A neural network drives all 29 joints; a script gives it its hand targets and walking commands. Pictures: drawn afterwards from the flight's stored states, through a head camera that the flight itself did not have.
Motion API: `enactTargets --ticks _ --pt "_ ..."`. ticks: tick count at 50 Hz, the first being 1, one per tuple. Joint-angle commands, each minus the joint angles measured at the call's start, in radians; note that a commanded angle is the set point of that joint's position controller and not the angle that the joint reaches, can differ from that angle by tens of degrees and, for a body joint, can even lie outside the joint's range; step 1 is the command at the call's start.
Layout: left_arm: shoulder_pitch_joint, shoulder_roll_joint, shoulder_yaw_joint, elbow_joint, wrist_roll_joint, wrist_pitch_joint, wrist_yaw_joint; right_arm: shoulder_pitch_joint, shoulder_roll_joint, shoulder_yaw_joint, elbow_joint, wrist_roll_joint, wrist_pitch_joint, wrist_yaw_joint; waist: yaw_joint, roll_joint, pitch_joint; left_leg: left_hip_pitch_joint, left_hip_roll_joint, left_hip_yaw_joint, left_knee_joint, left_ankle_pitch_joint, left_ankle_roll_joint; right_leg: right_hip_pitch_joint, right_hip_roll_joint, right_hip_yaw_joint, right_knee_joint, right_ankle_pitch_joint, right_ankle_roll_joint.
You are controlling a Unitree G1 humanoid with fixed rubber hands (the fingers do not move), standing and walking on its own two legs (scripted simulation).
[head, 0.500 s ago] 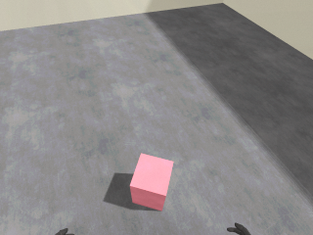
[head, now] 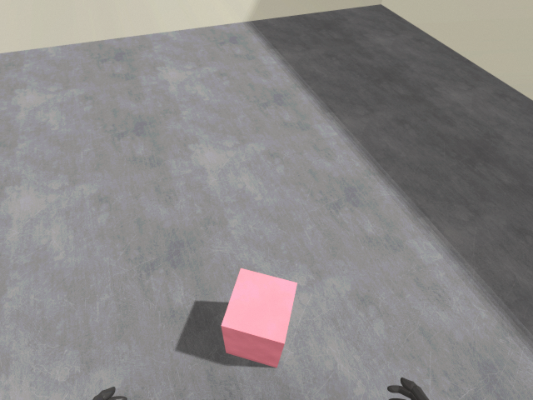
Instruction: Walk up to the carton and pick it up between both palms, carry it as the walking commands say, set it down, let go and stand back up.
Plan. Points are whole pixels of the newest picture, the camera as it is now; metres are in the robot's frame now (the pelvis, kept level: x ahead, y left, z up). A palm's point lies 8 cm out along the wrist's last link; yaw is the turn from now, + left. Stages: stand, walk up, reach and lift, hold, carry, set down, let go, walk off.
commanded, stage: walk up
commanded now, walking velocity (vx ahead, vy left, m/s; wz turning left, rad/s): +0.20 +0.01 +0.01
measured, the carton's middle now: (259, 319) +0.44 -0.01 -0.62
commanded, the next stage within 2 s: none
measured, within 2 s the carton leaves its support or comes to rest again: neither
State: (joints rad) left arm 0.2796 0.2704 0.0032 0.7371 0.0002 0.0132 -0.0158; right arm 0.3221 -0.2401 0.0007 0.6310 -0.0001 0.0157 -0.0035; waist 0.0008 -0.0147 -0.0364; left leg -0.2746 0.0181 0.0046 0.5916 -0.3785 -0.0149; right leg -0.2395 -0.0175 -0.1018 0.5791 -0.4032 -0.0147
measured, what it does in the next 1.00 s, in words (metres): lifts its left foot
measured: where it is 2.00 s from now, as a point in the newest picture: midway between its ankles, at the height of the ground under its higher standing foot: outside the picture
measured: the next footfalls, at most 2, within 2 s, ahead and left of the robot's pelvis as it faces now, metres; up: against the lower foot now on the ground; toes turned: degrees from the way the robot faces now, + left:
left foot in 1.02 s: +0.08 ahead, +0.15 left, +0.00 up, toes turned -5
right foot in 1.28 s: +0.08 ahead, -0.08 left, +0.00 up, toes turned -10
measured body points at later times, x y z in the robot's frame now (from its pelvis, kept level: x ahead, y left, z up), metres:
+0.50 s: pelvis +0.02 -0.01 +0.00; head +0.03 -0.02 +0.45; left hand +0.12 +0.25 -0.11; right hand +0.13 -0.26 -0.11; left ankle -0.03 +0.13 -0.70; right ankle -0.05 -0.10 -0.73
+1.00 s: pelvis +0.03 +0.02 +0.00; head +0.03 +0.01 +0.45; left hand +0.11 +0.27 -0.12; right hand +0.12 -0.24 -0.11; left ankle +0.03 +0.15 -0.72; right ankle -0.05 -0.09 -0.73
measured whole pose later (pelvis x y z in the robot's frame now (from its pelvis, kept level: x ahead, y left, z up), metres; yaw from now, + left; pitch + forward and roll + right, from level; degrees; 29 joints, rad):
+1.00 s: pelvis +0.03 +0.02 +0.00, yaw -5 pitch +0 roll +1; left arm 0.36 0.27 0.00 0.74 0.00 0.03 0.00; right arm 0.30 -0.24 0.00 0.63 0.00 0.04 0.00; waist 0.00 0.00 -0.01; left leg -0.28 0.01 0.00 0.63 -0.42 -0.01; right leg -0.16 -0.02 -0.01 0.59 -0.42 0.00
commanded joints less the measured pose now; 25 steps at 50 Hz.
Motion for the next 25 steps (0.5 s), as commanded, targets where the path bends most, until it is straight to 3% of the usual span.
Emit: enactTargets --ticks 1,3,4,5,6,7,8,9,10,12,13,14,15,16,17,18,19,20,21,23,24,25 --pt "0.052 0.139 0.031 -0.065 0.029 -0.007 0.018 -0.002 -0.13 -0.032 -0.011 -0.025 -0.01 -0.01 0.023 0.009 -0.074 -0.021 0.026 0.022 0.026 0.143 0.061 0.186 -0.167 0.134 -0.095 0.246 -0.055" --pt "0.042 0.162 0.029 -0.058 0.029 -0.005 0.018 -0.018 -0.113 -0.03 -0.018 -0.027 -0.014 0.001 0.015 -0.062 0.017 -0.105 0.004 0.047 0.02 -0.084 0.05 0.132 -0.226 0.213 -0.19 -0.025 -0.089" --pt "0.04 0.173 0.031 -0.058 0.024 -0.005 0.019 -0.021 -0.106 -0.021 -0.022 -0.034 -0.014 0.004 0.01 -0.063 0.062 -0.099 -0.013 0.05 -0.008 -0.1 0.045 0.085 -0.247 0.242 -0.218 -0.048 -0.097" --pt "0.01 0.161 0.023 -0.062 0.024 -0.006 0.019 0.002 -0.102 -0.02 -0.013 -0.037 -0.023 0.004 -0.009 -0.076 0.063 -0.04 -0.004 0.038 -0.03 -0.08 0.043 0.035 -0.219 0.204 -0.199 -0.042 -0.087" --pt "-0.031 0.146 0.02 -0.077 0.019 -0.009 0.017 0.041 -0.109 -0.02 0.0 -0.042 -0.03 0.005 -0.035 -0.018 0.049 0.02 -0.001 0.017 -0.061 -0.04 0.053 0.002 -0.203 0.173 -0.146 0.007 -0.066" --pt "-0.048 0.128 0.018 -0.086 0.018 -0.013 0.016 0.059 -0.117 -0.023 0.014 -0.04 -0.041 0.001 -0.047 -0.009 0.023 0.102 0.037 -0.039 -0.122 0.048 0.059 -0.038 -0.124 0.076 -0.084 0.054 -0.039" --pt "-0.069 0.104 0.012 -0.098 0.018 -0.024 0.013 0.102 -0.171 -0.04 0.03 -0.041 -0.042 -0.005 -0.055 0.119 -0.012 0.196 0.106 -0.144 -0.151 0.215 0.085 -0.096 -0.078 0.026 0.034 0.131 -0.003" --pt "-0.053 0.094 0.019 -0.112 0.025 -0.032 0.014 0.133 -0.189 -0.051 0.034 -0.04 -0.046 -0.01 -0.051 0.172 -0.055 0.275 0.201 -0.254 -0.173 0.355 0.143 -0.156 -0.038 -0.033 0.136 0.077 0.026" --pt "-0.067 0.08 0.018 -0.114 0.027 -0.032 0.01 0.138 -0.215 -0.061 0.05 -0.037 -0.042 -0.013 -0.042 0.214 -0.049 0.3 0.251 -0.285 -0.171 0.492 0.183 -0.194 -0.015 -0.035 0.143 -0.101 0.047" --pt "-0.087 0.061 0.016 -0.126 0.026 -0.024 0.008 0.108 -0.21 -0.058 0.038 -0.046 -0.026 -0.013 -0.033 0.183 0.021 0.263 0.267 -0.286 -0.176 0.545 0.202 -0.215 0.003 -0.019 0.079 -0.204 0.045" --pt "-0.061 0.054 0.015 -0.12 0.022 -0.02 0.008 0.056 -0.211 -0.055 0.019 -0.044 -0.021 -0.015 -0.011 0.185 0.062 0.191 0.248 -0.26 -0.178 0.524 0.184 -0.157 0.007 -0.016 0.015 -0.148 0.04" --pt "-0.044 0.043 0.012 -0.116 0.024 -0.019 0.005 0.012 -0.206 -0.051 0.005 -0.04 -0.012 -0.014 0.005 0.193 0.098 0.113 0.2 -0.188 -0.152 0.546 0.151 -0.065 0.009 -0.008 -0.084 -0.062 0.037" --pt "0.002 0.055 0.01 -0.097 0.023 -0.026 0.006 -0.015 -0.193 -0.048 -0.006 -0.038 -0.014 -0.018 0.027 0.176 0.073 0.095 0.148 -0.117 -0.085 0.608 0.108 0.03 -0.024 -0.008 -0.181 0.098 0.022" --pt "0.051 0.083 0.015 -0.076 0.026 -0.031 0.009 -0.025 -0.156 -0.043 -0.016 -0.031 -0.023 -0.015 0.042 0.119 0.015 0.019 0.098 -0.061 0.007 0.63 0.063 0.168 -0.084 0.053 -0.164 0.321 -0.005" --pt "0.124 0.135 0.026 -0.048 0.025 -0.034 0.019 -0.025 -0.119 -0.032 -0.029 -0.025 -0.024 -0.013 0.063 -0.012 -0.054 -0.106 0.024 0.0 0.135 0.459 0.019 0.326 -0.202 0.188 -0.13 0.737 -0.049" --pt "0.114 0.185 0.031 -0.043 0.026 -0.034 0.021 0.008 -0.098 -0.031 -0.034 -0.021 -0.024 -0.013 0.047 -0.151 -0.078 -0.244 -0.01 0.063 0.225 0.089 -0.004 0.439 -0.307 0.283 -0.121 0.925 -0.128" --pt "0.121 0.183 0.035 -0.03 0.038 -0.038 0.021 -0.002 -0.093 -0.025 -0.034 -0.021 -0.02 -0.007 0.054 -0.178 -0.056 -0.339 -0.013 0.06 0.29 -0.172 0.001 0.47 -0.371 0.342 -0.13 0.968 -0.161" --pt "0.124 0.184 0.037 -0.04 0.039 -0.037 0.027 -0.037 -0.088 -0.018 -0.039 -0.021 -0.018 -0.009 0.065 -0.149 -0.01 -0.367 -0.003 0.047 0.313 -0.208 0.004 0.449 -0.383 0.337 -0.158 0.993 -0.171" --pt "0.12 0.186 0.039 -0.042 0.036 -0.035 0.029 -0.056 -0.101 -0.018 -0.031 -0.024 -0.014 -0.006 0.071 -0.108 0.033 -0.414 0.0 0.042 0.314 -0.192 0.008 0.448 -0.382 0.325 -0.167 0.985 -0.153" --pt "0.1 0.159 0.033 -0.031 0.03 -0.027 0.031 -0.061 -0.074 -0.006 -0.034 -0.02 -0.017 -0.001 0.059 -0.134 0.062 -0.291 0.003 0.045 0.158 -0.169 0.01 0.339 -0.293 0.209 -0.168 0.837 -0.117" --pt "0.07 0.147 0.028 -0.038 0.023 -0.019 0.032 -0.062 -0.061 -0.008 -0.041 -0.019 -0.02 0.005 0.037 -0.159 0.074 -0.22 -0.01 0.065 0.084 -0.101 0.008 0.276 -0.242 0.161 -0.154 0.826 -0.095" --pt "0.035 0.143 0.028 -0.041 0.023 -0.016 0.032 -0.03 -0.06 -0.003 -0.025 -0.021 -0.016 0.006 0.012 -0.146 0.058 -0.108 -0.035 0.088 0.002 -0.016 0.006 0.21 -0.199 0.104 -0.135 0.809 -0.067"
